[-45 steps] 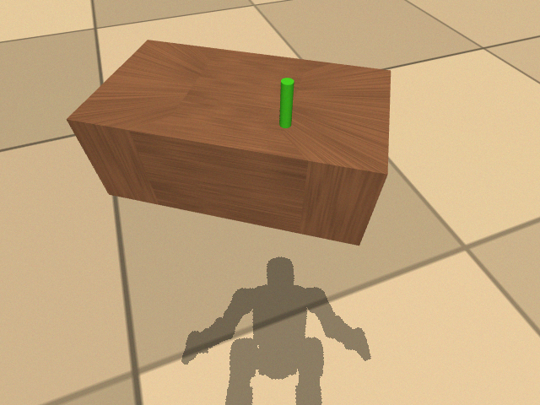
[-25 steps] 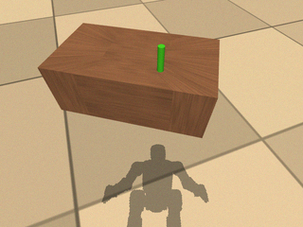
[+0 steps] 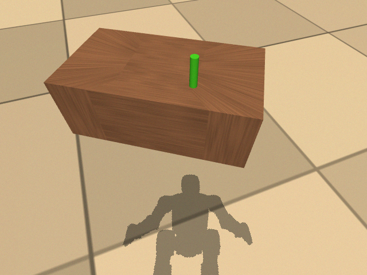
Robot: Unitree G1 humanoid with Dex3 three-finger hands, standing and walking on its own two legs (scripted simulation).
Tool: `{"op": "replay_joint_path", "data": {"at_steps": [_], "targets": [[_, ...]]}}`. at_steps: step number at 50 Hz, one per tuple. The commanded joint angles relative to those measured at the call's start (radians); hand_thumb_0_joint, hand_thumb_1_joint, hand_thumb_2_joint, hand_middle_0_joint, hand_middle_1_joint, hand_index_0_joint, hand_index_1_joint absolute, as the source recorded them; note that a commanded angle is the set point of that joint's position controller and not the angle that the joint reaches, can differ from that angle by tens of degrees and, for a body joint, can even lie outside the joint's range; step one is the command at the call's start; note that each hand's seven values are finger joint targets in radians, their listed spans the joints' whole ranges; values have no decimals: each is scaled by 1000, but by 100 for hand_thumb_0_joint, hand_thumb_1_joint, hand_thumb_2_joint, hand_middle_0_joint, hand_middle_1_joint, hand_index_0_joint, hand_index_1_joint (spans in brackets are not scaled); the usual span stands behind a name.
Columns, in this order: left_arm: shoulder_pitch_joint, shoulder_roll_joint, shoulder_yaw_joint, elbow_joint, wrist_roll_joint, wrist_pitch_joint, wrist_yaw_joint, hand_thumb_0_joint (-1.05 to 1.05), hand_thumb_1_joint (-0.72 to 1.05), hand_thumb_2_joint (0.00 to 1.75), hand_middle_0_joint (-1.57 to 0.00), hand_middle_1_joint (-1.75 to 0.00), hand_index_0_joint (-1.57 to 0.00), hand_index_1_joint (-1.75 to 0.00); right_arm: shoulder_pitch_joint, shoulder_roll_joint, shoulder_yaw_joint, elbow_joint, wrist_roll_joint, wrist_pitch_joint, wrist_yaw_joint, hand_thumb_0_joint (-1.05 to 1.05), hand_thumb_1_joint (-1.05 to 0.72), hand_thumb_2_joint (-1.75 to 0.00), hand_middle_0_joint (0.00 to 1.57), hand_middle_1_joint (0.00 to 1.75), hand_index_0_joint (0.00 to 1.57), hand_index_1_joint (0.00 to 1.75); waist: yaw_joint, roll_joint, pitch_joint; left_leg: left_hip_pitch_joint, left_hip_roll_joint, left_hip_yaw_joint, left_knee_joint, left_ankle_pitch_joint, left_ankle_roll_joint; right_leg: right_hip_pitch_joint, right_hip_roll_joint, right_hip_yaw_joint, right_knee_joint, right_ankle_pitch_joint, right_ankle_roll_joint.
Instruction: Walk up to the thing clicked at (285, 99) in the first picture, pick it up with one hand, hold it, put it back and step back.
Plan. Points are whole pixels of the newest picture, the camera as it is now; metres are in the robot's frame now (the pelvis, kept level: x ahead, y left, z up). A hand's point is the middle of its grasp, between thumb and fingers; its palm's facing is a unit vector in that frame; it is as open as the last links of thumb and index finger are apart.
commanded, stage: stand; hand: left
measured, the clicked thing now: (193, 71) +1.09 -0.06 -0.24
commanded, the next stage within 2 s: walk up in 0.22 s
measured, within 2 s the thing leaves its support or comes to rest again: neither
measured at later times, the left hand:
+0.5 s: hand out of the picture +0.13 +0.24 -0.15, palm faces -0.15 -0.91 -0.40, open 7.4 cm
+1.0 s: hand (124, 200) +0.35 +0.19 -0.17, palm faces -0.30 -0.89 -0.34, open 7.4 cm
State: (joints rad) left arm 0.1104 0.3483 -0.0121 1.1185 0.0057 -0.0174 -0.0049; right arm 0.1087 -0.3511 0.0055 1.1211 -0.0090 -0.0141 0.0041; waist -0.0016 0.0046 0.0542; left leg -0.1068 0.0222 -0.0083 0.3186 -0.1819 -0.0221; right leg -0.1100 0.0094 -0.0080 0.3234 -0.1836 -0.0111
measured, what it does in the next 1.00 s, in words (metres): walks ahead: right foot, then left foot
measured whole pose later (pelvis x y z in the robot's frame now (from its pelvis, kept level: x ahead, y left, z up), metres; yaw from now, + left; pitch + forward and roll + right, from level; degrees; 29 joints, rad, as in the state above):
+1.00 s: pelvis +0.22 -0.06 -0.02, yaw -14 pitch -3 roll +0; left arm 0.30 0.44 0.04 0.89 0.01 -0.05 -0.04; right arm 0.31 -0.38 -0.06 0.85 -0.02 -0.08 0.05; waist -0.03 -0.07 0.08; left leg -0.27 0.04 0.11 0.60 -0.28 0.02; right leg -0.42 0.02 0.06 1.08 -0.39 -0.04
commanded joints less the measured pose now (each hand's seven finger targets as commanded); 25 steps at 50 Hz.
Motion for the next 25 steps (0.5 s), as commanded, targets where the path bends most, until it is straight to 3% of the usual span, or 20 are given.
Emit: {"op": "replay_joint_path", "data": {"at_steps": [1,10,11,12,13,14,15,16,17,18,19,21,22,23,24,25], "targets": [[-31,216,46,-54,0,-19,15,0,90,90,-20,-30,-20,-30,-26,-203,-36,-60,2,-17,-14,0,-90,-90,20,30,20,30,4,2,-92,20,110,-77,-35,161,42,19,-139,101,-39,182,-18],[-33,218,48,-53,1,-19,16,0,90,90,-20,-30,-20,-30,-25,-203,-38,-60,2,-16,-14,0,-90,-90,20,30,20,30,2,-7,-88,22,107,-78,-39,140,42,18,-139,103,-48,167,-17],[37,283,109,-133,26,-15,-16,0,90,90,-20,-30,-20,-30,38,-302,-104,-125,-25,-40,-3,0,-90,-90,20,30,20,30,-19,-27,-165,125,77,-53,58,-302,104,-71,-68,128,30,-271,-50],[9,271,111,-134,34,-9,-28,0,90,90,-20,-30,-20,-30,88,-311,-117,-108,-31,-48,1,0,-90,-90,20,30,20,30,-46,5,-99,165,109,-104,35,-474,133,-261,-67,129,86,-431,-56],[-82,244,113,-171,37,-6,-38,0,90,90,-20,-30,-20,-30,158,-328,-133,-98,-30,-50,-1,0,-90,-90,20,30,20,30,-101,61,-11,196,191,-224,-52,-570,177,-446,-31,85,224,-403,-39],[-120,224,114,-207,36,-2,-44,0,90,90,-20,-30,-20,-30,179,-368,-152,-113,-32,-55,-1,0,-90,-90,20,30,20,30,-124,162,67,181,356,-379,-179,-595,260,-577,-18,40,459,-311,-21],[-99,237,118,-225,37,-6,-46,0,90,90,-20,-30,-20,-30,131,-393,-166,-145,-34,-67,-3,0,-90,-90,20,30,20,30,-92,143,111,145,458,-447,-201,-511,309,-632,-97,119,569,-298,-19],[-65,258,122,-224,34,-14,-48,0,90,90,-20,-30,-20,-30,116,-356,-156,-168,-32,-76,-6,0,-90,-90,20,30,20,30,-63,35,84,103,433,-416,-187,-434,303,-576,-121,148,598,-254,-15],[-13,257,125,-220,29,-15,-58,0,90,90,-20,-30,-20,-30,101,-320,-142,-185,-33,-80,-2,0,-90,-90,20,30,20,30,-33,12,53,94,370,-315,-173,-401,273,-532,-125,132,577,-225,-10],[34,245,125,-223,20,-13,-71,0,90,90,-20,-30,-20,-30,60,-341,-149,-211,-37,-79,3,0,-90,-90,20,30,20,30,-8,115,44,59,362,-261,-174,-423,260,-476,-137,111,523,-246,-3],[66,246,127,-224,21,-15,-83,0,90,90,-20,-30,-20,-30,3,-343,-156,-233,-43,-77,10,0,-90,-90,20,30,20,30,16,167,37,19,325,-181,-147,-379,233,-388,-141,83,443,-250,-7],[108,235,138,-219,26,-14,-92,0,90,90,-20,-30,-20,-30,-19,-330,-155,-256,-50,-69,21,0,-90,-90,20,30,20,30,28,198,8,-69,240,-33,-65,-299,190,-206,-97,7,321,-199,-9],[135,238,143,-210,30,-17,-91,0,90,90,-20,-30,-20,-30,-14,-315,-151,-262,-49,-64,23,0,-90,-90,20,30,20,30,37,149,7,-112,205,24,3,-279,175,-131,-69,-36,262,-117,-2],[207,238,150,-184,34,-20,-83,0,90,90,-20,-30,-20,-30,-16,-307,-149,-269,-43,-56,23,0,-90,-90,20,30,20,30,74,87,-14,-188,180,66,123,-289,157,3,-29,-84,220,-28,-2],[308,279,168,-159,37,-29,-70,0,90,90,-20,-30,-20,-30,25,-267,-134,-269,-44,-47,24,0,-90,-90,20,30,20,30,103,-69,-65,-271,127,105,350,-268,136,166,7,-73,204,-61,-1],[402,356,194,-156,42,-37,-49,0,90,90,-20,-30,-20,-30,56,-195,-108,-289,-35,-43,25,0,-90,-90,20,30,20,30,153,-321,-75,-441,32,164,654,-342,98,249,-87,145,60,-310,-46]]}}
